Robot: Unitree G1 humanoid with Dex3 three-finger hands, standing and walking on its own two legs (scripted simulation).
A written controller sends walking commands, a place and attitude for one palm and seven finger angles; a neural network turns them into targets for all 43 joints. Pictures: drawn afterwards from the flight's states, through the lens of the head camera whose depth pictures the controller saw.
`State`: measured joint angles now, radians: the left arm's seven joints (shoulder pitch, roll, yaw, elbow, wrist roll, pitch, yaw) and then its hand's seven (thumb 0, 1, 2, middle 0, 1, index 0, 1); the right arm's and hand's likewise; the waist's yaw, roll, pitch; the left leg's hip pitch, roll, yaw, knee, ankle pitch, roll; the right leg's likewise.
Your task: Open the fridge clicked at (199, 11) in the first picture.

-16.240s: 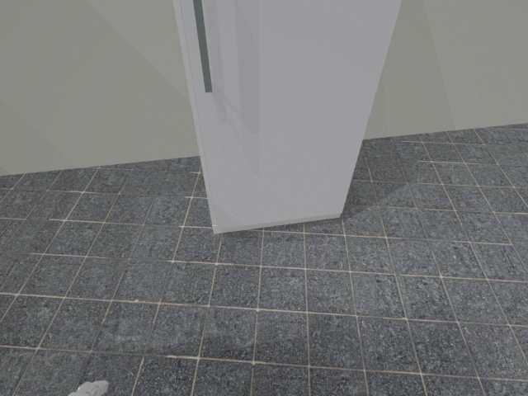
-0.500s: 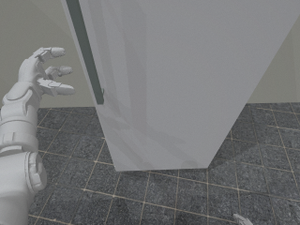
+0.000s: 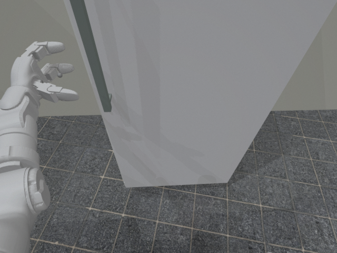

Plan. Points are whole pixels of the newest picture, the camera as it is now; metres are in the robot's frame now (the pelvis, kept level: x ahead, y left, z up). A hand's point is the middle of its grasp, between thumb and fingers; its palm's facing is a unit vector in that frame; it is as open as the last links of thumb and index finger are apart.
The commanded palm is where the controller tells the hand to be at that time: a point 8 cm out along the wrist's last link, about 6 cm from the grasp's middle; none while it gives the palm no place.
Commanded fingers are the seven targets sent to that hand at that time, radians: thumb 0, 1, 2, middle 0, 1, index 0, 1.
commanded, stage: move the hooked fingers beside the handle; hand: left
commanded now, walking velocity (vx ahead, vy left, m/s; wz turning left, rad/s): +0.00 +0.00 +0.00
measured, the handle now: (88, 27) +0.52 +0.18 +0.27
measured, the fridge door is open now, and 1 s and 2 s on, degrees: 0 0 0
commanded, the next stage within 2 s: feel for the door with the fingertips in 0.74 s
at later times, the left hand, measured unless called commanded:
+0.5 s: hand (55, 77) +0.47 +0.26 +0.18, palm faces +0.07 -1.00 +0.00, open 14.0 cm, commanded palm +0.44 +0.30 +0.19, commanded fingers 0.00 -0.50 0.30 -0.30 -1.20 -0.30 -1.20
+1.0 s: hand (64, 74) +0.45 +0.23 +0.20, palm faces +0.07 -1.00 +0.00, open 14.0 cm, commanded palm +0.43 +0.27 +0.19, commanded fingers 0.00 -0.50 0.30 -0.30 -1.20 -0.30 -1.20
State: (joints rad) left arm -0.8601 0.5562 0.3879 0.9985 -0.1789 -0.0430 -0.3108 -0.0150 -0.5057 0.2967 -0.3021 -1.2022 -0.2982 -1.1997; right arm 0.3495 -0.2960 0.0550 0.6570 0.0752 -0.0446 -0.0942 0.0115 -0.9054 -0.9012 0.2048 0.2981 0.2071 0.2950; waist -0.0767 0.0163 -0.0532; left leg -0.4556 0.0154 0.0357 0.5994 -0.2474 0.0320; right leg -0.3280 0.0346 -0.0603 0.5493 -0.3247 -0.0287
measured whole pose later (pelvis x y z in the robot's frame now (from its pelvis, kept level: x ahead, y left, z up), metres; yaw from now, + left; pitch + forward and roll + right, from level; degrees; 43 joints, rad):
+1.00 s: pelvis +0.01 +0.00 +0.00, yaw +0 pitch +5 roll -1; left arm -0.80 0.49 0.32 0.86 -0.18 0.05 -0.26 -0.01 -0.51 0.30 -0.30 -1.20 -0.30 -1.20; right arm 0.33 -0.28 0.05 0.63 0.08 -0.02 -0.08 0.01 -0.90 -0.90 0.21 0.30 0.21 0.30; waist -0.05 0.03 -0.07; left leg -0.42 0.01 0.03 0.59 -0.26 0.03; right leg -0.29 0.03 -0.06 0.54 -0.34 -0.03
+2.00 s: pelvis +0.01 +0.01 +0.00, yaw -1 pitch +7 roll -1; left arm -0.92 0.52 0.35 1.05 -0.15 -0.04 -0.24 -0.01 -0.50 0.30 -0.35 -1.23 -0.34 -1.23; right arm 0.38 -0.29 0.04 0.67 0.06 -0.04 -0.07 0.01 -0.91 -0.90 0.20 0.30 0.21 0.29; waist -0.09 0.03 -0.07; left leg -0.46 0.01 0.05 0.61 -0.27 0.04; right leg -0.34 0.03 -0.04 0.55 -0.34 -0.02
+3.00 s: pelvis +0.01 +0.00 +0.00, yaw -1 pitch +5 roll -1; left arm -0.83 0.40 0.31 0.89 -0.16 0.00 -0.15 -0.01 -0.50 0.30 -0.30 -1.20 -0.30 -1.20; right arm 0.39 -0.28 0.03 0.68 0.06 -0.04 -0.07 0.01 -0.91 -0.90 0.20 0.30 0.21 0.29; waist -0.08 0.04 -0.07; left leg -0.41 0.02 0.05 0.58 -0.26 0.02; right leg -0.30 0.04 -0.04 0.53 -0.33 -0.03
